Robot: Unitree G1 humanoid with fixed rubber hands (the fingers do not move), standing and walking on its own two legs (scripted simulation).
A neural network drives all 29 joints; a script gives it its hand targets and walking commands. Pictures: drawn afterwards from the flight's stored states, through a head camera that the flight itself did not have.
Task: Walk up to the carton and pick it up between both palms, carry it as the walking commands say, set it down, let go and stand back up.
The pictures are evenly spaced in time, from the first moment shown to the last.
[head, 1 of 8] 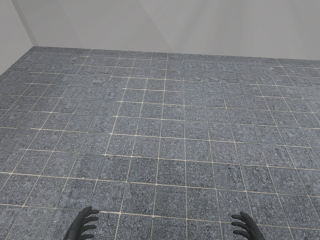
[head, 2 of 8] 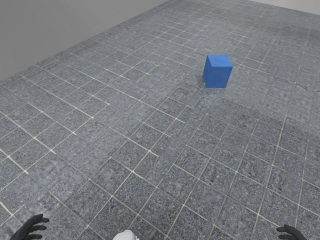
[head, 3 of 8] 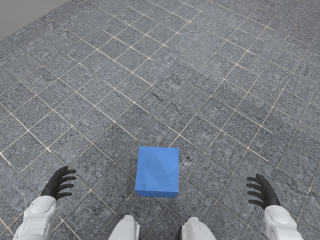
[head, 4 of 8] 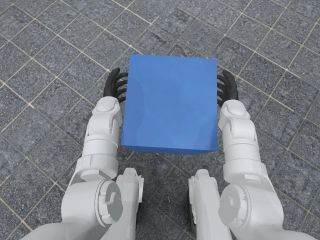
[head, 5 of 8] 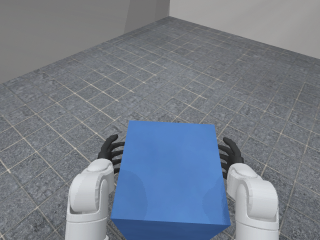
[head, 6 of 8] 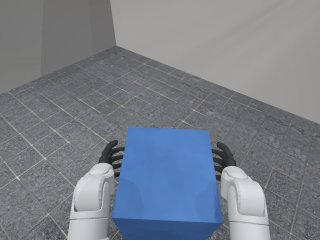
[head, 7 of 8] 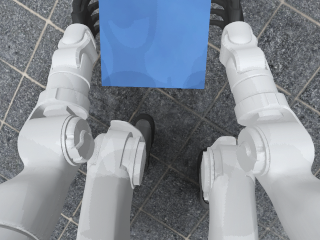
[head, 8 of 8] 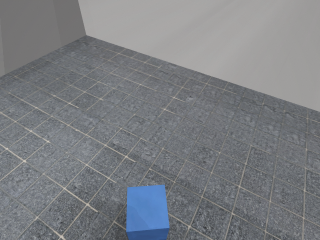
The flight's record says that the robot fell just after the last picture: no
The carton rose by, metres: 0.68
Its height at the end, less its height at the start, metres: +0.00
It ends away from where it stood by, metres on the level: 1.45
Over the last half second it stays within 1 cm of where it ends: yes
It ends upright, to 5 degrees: yes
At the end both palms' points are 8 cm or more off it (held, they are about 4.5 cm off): yes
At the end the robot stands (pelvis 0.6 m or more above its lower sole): yes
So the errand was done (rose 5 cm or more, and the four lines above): yes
